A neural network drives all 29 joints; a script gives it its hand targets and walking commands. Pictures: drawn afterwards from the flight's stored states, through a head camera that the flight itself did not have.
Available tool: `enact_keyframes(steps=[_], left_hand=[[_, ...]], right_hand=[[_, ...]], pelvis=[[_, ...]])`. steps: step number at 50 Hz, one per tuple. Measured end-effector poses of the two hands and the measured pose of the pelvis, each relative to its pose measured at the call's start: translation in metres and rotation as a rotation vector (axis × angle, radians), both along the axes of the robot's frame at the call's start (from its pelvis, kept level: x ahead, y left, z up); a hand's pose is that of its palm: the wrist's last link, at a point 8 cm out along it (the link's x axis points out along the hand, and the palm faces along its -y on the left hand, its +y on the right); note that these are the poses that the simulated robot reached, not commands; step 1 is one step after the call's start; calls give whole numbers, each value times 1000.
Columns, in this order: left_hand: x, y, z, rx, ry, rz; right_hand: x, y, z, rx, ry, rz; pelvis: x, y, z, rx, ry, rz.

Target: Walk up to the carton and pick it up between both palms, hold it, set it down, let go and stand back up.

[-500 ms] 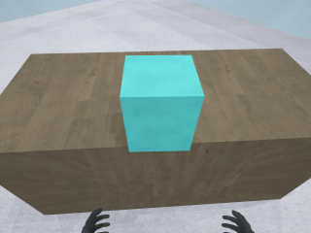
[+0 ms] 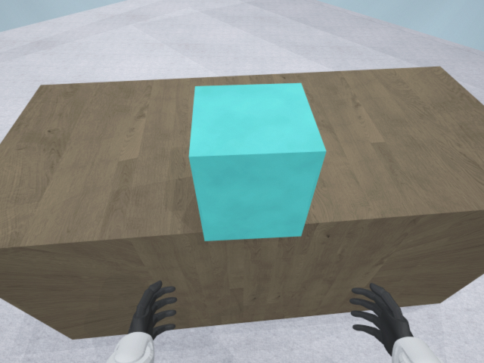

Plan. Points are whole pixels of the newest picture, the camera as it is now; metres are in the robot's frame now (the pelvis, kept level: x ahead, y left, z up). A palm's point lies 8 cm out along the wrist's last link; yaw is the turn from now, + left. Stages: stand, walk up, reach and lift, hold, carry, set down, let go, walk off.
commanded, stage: reach and lift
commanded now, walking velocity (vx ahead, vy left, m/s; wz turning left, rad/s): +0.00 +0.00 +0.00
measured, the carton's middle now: (250, 165) +0.48 +0.01 +0.04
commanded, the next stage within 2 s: none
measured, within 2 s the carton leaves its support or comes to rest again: neither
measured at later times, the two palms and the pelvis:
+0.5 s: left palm (141, 293) +0.23 +0.19 +0.01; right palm (389, 284) +0.25 -0.21 +0.01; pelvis +0.04 -0.03 +0.00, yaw +2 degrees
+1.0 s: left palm (132, 259) +0.27 +0.20 +0.05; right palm (381, 246) +0.30 -0.20 +0.04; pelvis +0.03 -0.02 +0.00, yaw +1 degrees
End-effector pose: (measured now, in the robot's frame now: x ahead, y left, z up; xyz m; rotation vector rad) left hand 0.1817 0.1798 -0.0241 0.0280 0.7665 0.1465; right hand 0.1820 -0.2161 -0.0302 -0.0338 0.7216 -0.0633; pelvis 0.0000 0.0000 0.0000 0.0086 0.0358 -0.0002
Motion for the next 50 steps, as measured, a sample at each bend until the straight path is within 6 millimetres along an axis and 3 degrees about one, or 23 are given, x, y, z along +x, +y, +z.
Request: enact_keyframes(steps=[22,39,50], left_hand=[[45,5,30,35,-266,36],[77,16,62,20,-463,15],[90,19,71,17,-472,0]], right_hand=[[58,0,35,6,-268,25],[104,12,69,13,-446,31],[116,12,74,11,-450,20]], pelvis=[[37,-26,2,15,7,22],[36,-28,1,15,-18,31],[31,-20,1,9,-10,19]])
